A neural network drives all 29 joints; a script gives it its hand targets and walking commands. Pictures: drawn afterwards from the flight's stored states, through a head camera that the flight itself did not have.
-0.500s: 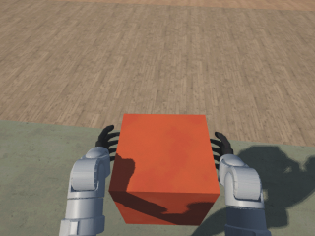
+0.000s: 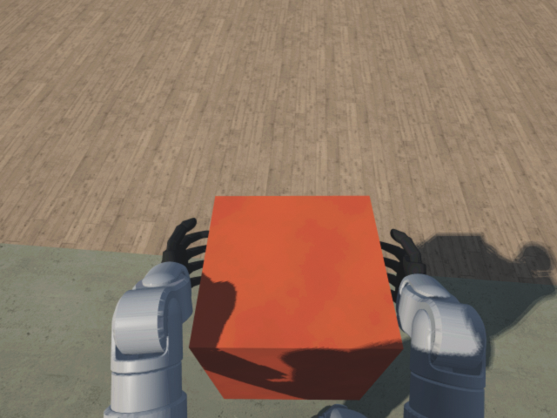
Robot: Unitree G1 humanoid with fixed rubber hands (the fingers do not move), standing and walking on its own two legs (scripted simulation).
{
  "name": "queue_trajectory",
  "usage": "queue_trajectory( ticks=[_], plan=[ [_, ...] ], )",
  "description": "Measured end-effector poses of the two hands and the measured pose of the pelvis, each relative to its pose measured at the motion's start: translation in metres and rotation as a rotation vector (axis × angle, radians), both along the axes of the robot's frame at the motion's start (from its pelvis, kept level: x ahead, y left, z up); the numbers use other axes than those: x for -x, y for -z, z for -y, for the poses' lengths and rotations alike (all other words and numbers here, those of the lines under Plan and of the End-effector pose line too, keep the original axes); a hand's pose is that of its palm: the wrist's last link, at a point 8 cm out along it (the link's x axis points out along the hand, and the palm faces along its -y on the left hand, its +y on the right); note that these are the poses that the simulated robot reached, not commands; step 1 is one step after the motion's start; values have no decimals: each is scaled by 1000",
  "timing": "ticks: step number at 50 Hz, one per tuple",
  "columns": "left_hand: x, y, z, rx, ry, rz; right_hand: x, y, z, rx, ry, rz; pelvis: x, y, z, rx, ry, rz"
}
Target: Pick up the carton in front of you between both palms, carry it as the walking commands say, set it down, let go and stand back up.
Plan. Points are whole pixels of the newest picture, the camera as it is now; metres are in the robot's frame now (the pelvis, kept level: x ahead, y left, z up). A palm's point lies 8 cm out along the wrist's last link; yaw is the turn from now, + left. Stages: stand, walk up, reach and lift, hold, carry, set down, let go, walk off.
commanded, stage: carry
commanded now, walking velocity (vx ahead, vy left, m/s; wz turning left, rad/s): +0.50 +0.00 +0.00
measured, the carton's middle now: (291, 304) +0.27 -0.01 +0.02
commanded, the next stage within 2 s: none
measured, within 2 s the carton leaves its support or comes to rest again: neither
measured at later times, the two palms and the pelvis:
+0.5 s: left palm (206, 128) +0.59 +0.14 +0.09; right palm (360, 132) +0.60 -0.16 +0.08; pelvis +0.34 -0.02 +0.00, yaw +2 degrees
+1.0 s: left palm (210, 10) +1.00 +0.18 +0.16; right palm (327, 14) +1.00 -0.12 +0.16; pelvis +0.66 +0.03 +0.00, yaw +1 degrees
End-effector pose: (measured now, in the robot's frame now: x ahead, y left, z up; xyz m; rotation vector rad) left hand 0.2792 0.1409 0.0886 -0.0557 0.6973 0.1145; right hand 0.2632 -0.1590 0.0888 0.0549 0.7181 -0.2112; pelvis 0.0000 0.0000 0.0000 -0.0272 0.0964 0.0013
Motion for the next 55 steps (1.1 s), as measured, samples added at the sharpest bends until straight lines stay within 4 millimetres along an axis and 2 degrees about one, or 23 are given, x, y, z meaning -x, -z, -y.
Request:
queue_trajectory(
  ticks=[5, 7, 9, 14, 19, 26, 30, 32, 36, 42, 46, 49, 52, 55],
  plan=[
    [-69, 22, 9, -20, -40, 9, -83, 26, 9, -10, -50, 9, -81, 25, 20, -6, -37, 41],
    [-92, 30, 9, -33, -62, -23, -114, 36, 9, -21, -74, -23, -106, 25, 26, -1, -49, 42],
    [-108, 36, 7, -31, -89, -73, -138, 41, 8, -19, -101, -72, -128, 18, 32, -11, -63, 39],
    [-153, 29, 4, -34, -133, -117, -196, 36, 3, -10, -157, -116, -184, -4, 38, -43, -69, 24],
    [-218, 12, 3, -42, -123, -70, -256, 22, 2, -10, -153, -68, -249, -12, 34, -62, -53, 17],
    [-331, -4, -5, -35, -67, 35, -353, 4, -4, -7, -88, 36, -353, -1, 12, -49, -36, 27],
    [-404, 4, -19, -12, -46, 76, -420, 6, -18, 4, -57, 77, -420, 21, -7, -37, -8, 47],
    [-439, 10, -25, 12, -43, 71, -451, 8, -25, 17, -47, 71, -448, 25, -15, -55, 1, 50],
    [-496, 1, -32, 29, -32, 32, -501, 0, -31, -5, -7, 34, -489, 11, -28, -33, 22, 35],
    [-584, -39, -35, 51, -23, 117, -583, -41, -35, -15, 23, 120, -555, -7, -36, -8, 13, 17],
    [-649, -62, -38, 18, -21, 160, -654, -65, -37, 14, -17, 159, -605, -9, -33, -6, -1, 17],
    [-702, -73, -37, -18, -19, 152, -713, -73, -36, 41, -57, 148, -646, -5, -28, -14, -12, 19],
    [-758, -76, -33, -54, -17, 122, -774, -73, -32, 52, -92, 118, -690, 4, -20, -24, -22, 22],
    [-816, -73, -28, -88, -28, 88, -838, -63, -27, 49, -130, 86, -738, 20, -10, -29, -40, 32]
  ],
)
